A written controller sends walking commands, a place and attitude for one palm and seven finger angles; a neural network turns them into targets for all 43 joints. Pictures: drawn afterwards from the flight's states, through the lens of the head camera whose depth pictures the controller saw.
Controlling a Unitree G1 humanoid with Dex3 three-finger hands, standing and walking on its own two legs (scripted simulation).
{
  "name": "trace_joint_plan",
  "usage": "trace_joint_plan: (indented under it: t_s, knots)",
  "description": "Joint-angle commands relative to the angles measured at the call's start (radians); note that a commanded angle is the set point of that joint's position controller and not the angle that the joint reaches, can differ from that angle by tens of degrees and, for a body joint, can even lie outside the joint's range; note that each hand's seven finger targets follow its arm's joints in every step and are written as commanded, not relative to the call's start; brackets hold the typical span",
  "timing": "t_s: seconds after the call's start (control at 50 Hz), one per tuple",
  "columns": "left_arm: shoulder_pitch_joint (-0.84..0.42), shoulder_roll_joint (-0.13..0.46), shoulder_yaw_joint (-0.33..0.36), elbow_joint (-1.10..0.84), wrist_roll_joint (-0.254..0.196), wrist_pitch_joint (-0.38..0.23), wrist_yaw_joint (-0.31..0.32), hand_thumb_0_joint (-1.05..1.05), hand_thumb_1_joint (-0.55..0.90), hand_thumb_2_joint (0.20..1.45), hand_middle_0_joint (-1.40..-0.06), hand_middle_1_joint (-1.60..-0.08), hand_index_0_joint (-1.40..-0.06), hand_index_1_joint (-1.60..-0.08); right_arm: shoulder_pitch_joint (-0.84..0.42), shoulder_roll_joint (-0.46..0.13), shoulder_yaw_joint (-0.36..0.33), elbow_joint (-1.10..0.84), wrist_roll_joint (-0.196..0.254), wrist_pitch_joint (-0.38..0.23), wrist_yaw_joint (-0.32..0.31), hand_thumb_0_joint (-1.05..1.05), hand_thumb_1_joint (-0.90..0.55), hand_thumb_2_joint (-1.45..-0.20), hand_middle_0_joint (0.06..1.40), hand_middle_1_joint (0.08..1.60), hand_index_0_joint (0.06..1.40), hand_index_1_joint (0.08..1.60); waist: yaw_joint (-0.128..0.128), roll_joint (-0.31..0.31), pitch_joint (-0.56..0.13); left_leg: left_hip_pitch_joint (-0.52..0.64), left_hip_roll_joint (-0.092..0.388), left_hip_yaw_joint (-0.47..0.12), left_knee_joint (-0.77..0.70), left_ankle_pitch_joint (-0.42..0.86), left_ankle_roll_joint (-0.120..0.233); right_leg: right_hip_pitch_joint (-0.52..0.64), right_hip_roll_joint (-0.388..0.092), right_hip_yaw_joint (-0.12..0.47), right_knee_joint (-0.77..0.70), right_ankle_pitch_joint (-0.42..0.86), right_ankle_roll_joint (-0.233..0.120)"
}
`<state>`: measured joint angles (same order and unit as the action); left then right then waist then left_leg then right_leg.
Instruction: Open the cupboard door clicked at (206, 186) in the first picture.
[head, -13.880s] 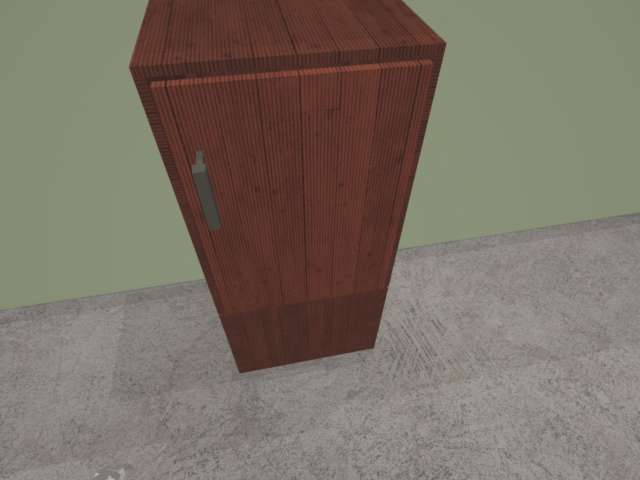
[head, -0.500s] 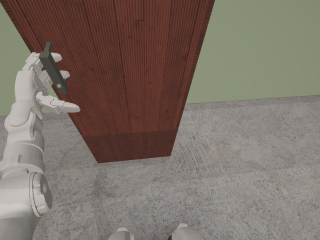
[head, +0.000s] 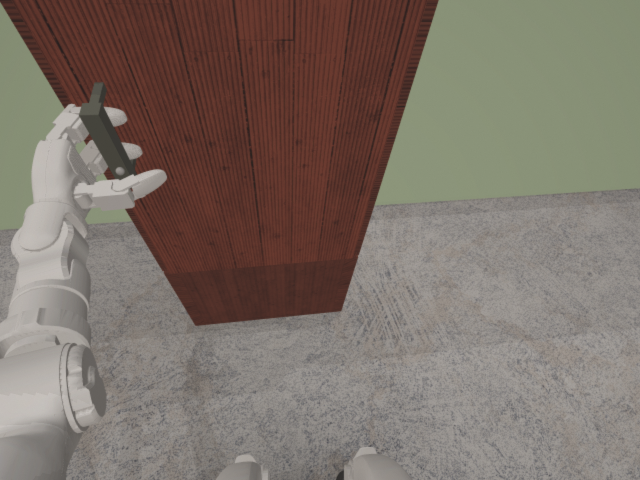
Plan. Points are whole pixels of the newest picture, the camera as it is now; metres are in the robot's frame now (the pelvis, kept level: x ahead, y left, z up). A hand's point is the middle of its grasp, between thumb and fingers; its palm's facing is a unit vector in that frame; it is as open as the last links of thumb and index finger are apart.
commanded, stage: close the thumb around the handle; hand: left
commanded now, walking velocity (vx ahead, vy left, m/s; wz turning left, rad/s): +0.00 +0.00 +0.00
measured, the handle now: (114, 138) +0.52 +0.25 +0.09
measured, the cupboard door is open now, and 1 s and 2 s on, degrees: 0 21 43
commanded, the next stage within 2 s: pull the door open along its arc in 0.34 s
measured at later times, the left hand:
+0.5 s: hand (129, 172) +0.46 +0.22 +0.09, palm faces +0.09 -1.00 +0.00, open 5.7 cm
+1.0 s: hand (157, 261) +0.34 +0.16 +0.10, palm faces +0.21 -0.97 +0.09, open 6.1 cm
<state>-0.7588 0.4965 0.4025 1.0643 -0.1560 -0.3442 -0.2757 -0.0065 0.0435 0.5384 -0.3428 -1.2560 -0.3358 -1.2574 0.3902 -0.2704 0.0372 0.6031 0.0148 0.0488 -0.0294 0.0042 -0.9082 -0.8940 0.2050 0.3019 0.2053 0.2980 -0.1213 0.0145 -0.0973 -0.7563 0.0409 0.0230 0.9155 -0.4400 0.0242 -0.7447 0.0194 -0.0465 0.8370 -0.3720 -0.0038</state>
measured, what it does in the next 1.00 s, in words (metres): stands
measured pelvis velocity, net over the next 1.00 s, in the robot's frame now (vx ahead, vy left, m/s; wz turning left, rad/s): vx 0.01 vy -0.01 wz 0.00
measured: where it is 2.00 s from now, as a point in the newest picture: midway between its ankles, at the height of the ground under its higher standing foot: outside the picture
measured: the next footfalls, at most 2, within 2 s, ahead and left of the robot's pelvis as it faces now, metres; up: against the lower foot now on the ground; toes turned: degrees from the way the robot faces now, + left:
none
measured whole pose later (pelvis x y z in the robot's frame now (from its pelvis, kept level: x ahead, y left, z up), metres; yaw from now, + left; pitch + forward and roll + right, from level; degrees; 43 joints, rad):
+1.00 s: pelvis +0.01 -0.01 +0.01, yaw +0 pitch +10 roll -1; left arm -0.07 0.13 0.17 0.25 -0.23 -0.25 0.03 0.04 0.70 0.77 -0.34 -1.34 -0.34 -1.29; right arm 0.28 -0.24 0.01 0.53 0.02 -0.02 0.01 0.01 -0.91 -0.89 0.20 0.30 0.20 0.30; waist -0.02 0.03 -0.12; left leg -0.55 0.03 0.04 0.81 -0.42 0.01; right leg -0.57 0.01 -0.02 0.77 -0.38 -0.01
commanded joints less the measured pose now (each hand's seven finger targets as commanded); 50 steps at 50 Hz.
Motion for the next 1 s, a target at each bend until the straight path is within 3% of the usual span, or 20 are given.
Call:
trace_joint_plan:
  t_s: [0.0, 0.06, 0.12, 0.18, 0.22, 0.26, 0.32, 0.34, 0.4, 0.44, 0.46, 0.56, 0.66, 0.84, 0.86, 0.88, 0.9, 0.92, 0.94, 0.98]
  knots:
    - [-0.403, 0.255, 0.036, -0.253, -0.019, -0.083, 0.007, 0.0, 0.564, 0.756, -0.376, -1.314, -0.376, -1.314, 0.111, -0.169, -0.07, -0.073, -0.001, -0.028, -0.012, 0.0, -0.9, -0.9, 0.2, 0.3, 0.2, 0.3, 0.01, 0.113, -0.423, 0.299, -0.017, -0.057, -0.106, 0.433, -0.004, 0.18, 0.032, 0.009, -0.061, 0.333, -0.019]
    - [-0.4, 0.203, -0.007, -0.233, -0.013, -0.073, 0.005, 0.0, 0.732, 0.828, -0.388, -1.332, -0.388, -1.332, 0.103, -0.164, -0.071, -0.069, 0.002, -0.027, -0.009, 0.0, -0.9, -0.9, 0.2, 0.3, 0.2, 0.3, -0.003, 0.111, -0.38, 0.302, -0.013, -0.057, -0.112, 0.405, -0.007, 0.144, 0.032, 0.003, -0.071, 0.303, -0.016]
    - [-0.42, 0.234, 0.014, -0.199, -0.011, -0.06, 0.009, 0.0, 0.9, 0.9, -0.4, -1.35, -0.4, -1.35, 0.106, -0.17, -0.069, -0.064, 0.002, -0.026, -0.013, 0.0, -0.9, -0.9, 0.2, 0.3, 0.2, 0.3, -0.008, 0.074, -0.36, 0.266, -0.016, -0.057, -0.116, 0.37, -0.001, 0.158, 0.03, 0.007, -0.075, 0.295, -0.015]
    - [-0.442, 0.271, 0.036, -0.184, -0.007, -0.053, 0.009, 0.0, 0.9, 0.9, -0.4, -1.35, -0.4, -1.35, 0.106, -0.171, -0.065, -0.067, 0.003, -0.026, -0.019, 0.0, -0.9, -0.9, 0.2, 0.3, 0.2, 0.3, -0.006, 0.049, -0.355, 0.217, -0.022, -0.05, -0.118, 0.337, 0.004, 0.194, 0.025, 0.017, -0.077, 0.299, -0.013]
    - [-0.459, 0.268, 0.035, -0.256, -0.004, -0.08, 0.01, 0.0, 0.9, 0.9, -0.4, -1.35, -0.4, -1.35, 0.104, -0.165, -0.067, -0.072, -0.001, -0.031, -0.016, 0.0, -0.9, -0.9, 0.2, 0.3, 0.2, 0.3, 0.007, 0.123, -0.442, 0.29, -0.023, -0.054, -0.108, 0.398, -0.001, 0.196, 0.026, 0.018, -0.064, 0.327, -0.016]
    - [-0.424, 0.271, 0.045, -0.288, -0.006, -0.098, 0.012, 0.0, 0.9, 0.9, -0.4, -1.35, -0.4, -1.35, 0.102, -0.163, -0.07, -0.073, -0.002, -0.031, -0.014, 0.0, -0.9, -0.9, 0.2, 0.3, 0.2, 0.3, 0.02, 0.155, -0.479, 0.341, -0.017, -0.06, -0.099, 0.467, -0.011, 0.185, 0.029, 0.013, -0.053, 0.349, -0.02]
    - [-0.405, 0.252, 0.045, -0.247, -0.024, -0.086, 0.019, 0.0, 0.9, 0.9, -0.4, -1.35, -0.4, -1.35, 0.098, -0.165, -0.069, -0.069, 0.001, -0.029, -0.011, 0.0, -0.9, -0.9, 0.2, 0.3, 0.2, 0.3, 0.01, 0.091, -0.418, 0.296, -0.014, -0.058, -0.104, 0.439, -0.009, 0.183, 0.032, 0.008, -0.061, 0.339, -0.015]
    - [-0.399, 0.232, 0.027, -0.243, -0.021, -0.078, 0.021, 0.0, 0.9, 0.9, -0.4, -1.35, -0.4, -1.35, 0.095, -0.164, -0.068, -0.072, 0.001, -0.028, -0.01, 0.0, -0.9, -0.9, 0.2, 0.3, 0.2, 0.3, 0.008, 0.086, -0.402, 0.281, -0.017, -0.055, -0.11, 0.416, -0.006, 0.188, 0.031, 0.008, -0.065, 0.332, -0.014]
    - [-0.406, 0.27, 0.048, -0.274, -0.007, -0.082, 0.033, 0.0, 0.9, 0.9, -0.4, -1.35, -0.4, -1.35, 0.095, -0.167, -0.07, -0.077, 0.001, -0.027, -0.012, 0.0, -0.9, -0.9, 0.2, 0.3, 0.2, 0.3, 0.012, 0.097, -0.413, 0.282, -0.019, -0.052, -0.111, 0.41, -0.002, 0.207, 0.029, 0.014, -0.066, 0.338, -0.017]
    - [-0.411, 0.223, 0.009, -0.262, -0.005, -0.078, 0.032, 0.0, 0.9, 0.9, -0.4, -1.35, -0.4, -1.35, 0.091, -0.159, -0.068, -0.076, 0.002, -0.028, -0.012, 0.0, -0.9, -0.9, 0.2, 0.3, 0.2, 0.3, 0.0, 0.087, -0.397, 0.271, -0.02, -0.047, -0.113, 0.396, -0.001, 0.204, 0.028, 0.016, -0.072, 0.34, -0.012]
    - [-0.392, 0.223, 0.014, -0.269, -0.005, -0.08, 0.032, 0.0, 0.9, 0.9, -0.4, -1.35, -0.4, -1.35, 0.091, -0.16, -0.071, -0.078, 0.002, -0.029, -0.011, 0.0, -0.9, -0.9, 0.2, 0.3, 0.2, 0.3, 0.012, 0.092, -0.401, 0.273, -0.02, -0.048, -0.116, 0.387, -0.003, 0.207, 0.029, 0.015, -0.072, 0.329, -0.014]
    - [-0.25, 0.205, 0.018, -0.359, -0.023, -0.085, 0.024, 0.0, 0.9, 0.9, -0.4, -1.35, -0.4, -1.35, 0.074, -0.155, -0.075, -0.102, 0.006, -0.03, -0.005, 0.0, -0.9, -0.9, 0.2, 0.3, 0.2, 0.3, 0.047, 0.13, -0.459, 0.321, -0.02, -0.035, -0.117, 0.463, -0.004, 0.253, 0.031, 0.018, -0.071, 0.39, -0.019]
    - [-0.043, 0.157, 0.009, -0.509, -0.062, -0.071, 0.018, 0.0, 0.9, 0.9, -0.4, -1.35, -0.4, -1.35, 0.039, -0.145, -0.08, -0.14, 0.018, -0.035, 0.0, 0.0, -0.9, -0.9, 0.2, 0.3, 0.2, 0.3, 0.08, 0.077, -0.447, 0.31, -0.02, -0.021, -0.144, 0.5, 0.001, 0.342, 0.031, 0.017, -0.081, 0.448, -0.019]
    - [0.399, -0.03, -0.069, -0.844, -0.128, -0.021, 0.051, 0.0, 0.9, 0.9, -0.4, -1.35, -0.4, -1.35, -0.076, -0.111, -0.077, -0.211, 0.031, -0.083, 0.013, 0.0, -0.9, -0.9, 0.2, 0.3, 0.2, 0.3, 0.125, 0.051, -0.327, 0.304, -0.031, 0.004, -0.195, 0.457, 0.001, 0.404, 0.021, 0.007, -0.107, 0.464, -0.017]
    - [0.385, -0.077, 0.022, -0.937, -0.173, -0.004, 0.189, 0.0, 0.9, 0.9, -0.4, -1.35, -0.4, -1.35, -0.128, -0.076, -0.072, -0.218, 0.027, -0.098, 0.017, 0.0, -0.9, -0.9, 0.2, 0.3, 0.2, 0.3, 0.204, 0.023, -0.311, 0.271, -0.036, -0.002, -0.212, 0.44, -0.012, 0.4, 0.02, -0.014, -0.113, 0.416, -0.018]
    - [0.425, -0.182, -0.088, -0.962, -0.143, 0.015, 0.251, 0.0, 0.9, 0.9, -0.4, -1.35, -0.4, -1.35, -0.138, -0.078, -0.07, -0.214, 0.022, -0.111, 0.024, 0.0, -0.9, -0.9, 0.2, 0.3, 0.2, 0.3, 0.156, 0.058, -0.279, 0.307, -0.035, 0.004, -0.218, 0.412, -0.016, 0.373, 0.022, -0.017, -0.12, 0.383, -0.016]
    - [0.484, -0.209, -0.096, -0.998, -0.139, 0.022, 0.306, 0.0, 0.9, 0.9, -0.4, -1.35, -0.4, -1.35, -0.147, -0.075, -0.071, -0.216, 0.02, -0.123, 0.03, 0.0, -0.9, -0.9, 0.2, 0.3, 0.2, 0.3, 0.157, -0.003, -0.247, 0.297, -0.032, -0.008, -0.219, 0.399, -0.016, 0.367, 0.021, -0.027, -0.129, 0.355, -0.014]
    - [0.536, -0.248, -0.131, -1.03, -0.112, 0.03, 0.35, 0.0, 0.9, 0.9, -0.4, -1.35, -0.4, -1.35, -0.156, -0.074, -0.071, -0.211, 0.014, -0.129, 0.037, 0.0, -0.9, -0.9, 0.2, 0.3, 0.2, 0.3, 0.152, 0.013, -0.24, 0.304, -0.032, -0.006, -0.221, 0.396, -0.019, 0.361, 0.018, -0.028, -0.124, 0.353, -0.014]
    - [0.596, -0.243, -0.123, -1.082, -0.088, 0.034, 0.399, 0.0, 0.9, 0.9, -0.4, -1.35, -0.4, -1.35, -0.157, -0.073, -0.073, -0.211, 0.006, -0.13, 0.042, 0.0, -0.9, -0.9, 0.2, 0.3, 0.2, 0.3, 0.164, 0.004, -0.259, 0.309, -0.032, -0.009, -0.219, 0.419, -0.02, 0.383, 0.014, -0.027, -0.115, 0.369, -0.016]
    - [0.668, -0.321, -0.209, -1.184, -0.027, 0.051, 0.488, 0.0, 0.9, 0.9, -0.4, -1.35, -0.4, -1.35, -0.174, -0.061, -0.07, -0.218, -0.009, -0.129, 0.053, 0.0, -0.9, -0.9, 0.2, 0.3, 0.2, 0.3, 0.156, 0.003, -0.258, 0.329, -0.031, -0.007, -0.214, 0.446, -0.019, 0.385, 0.005, -0.03, -0.11, 0.386, -0.016]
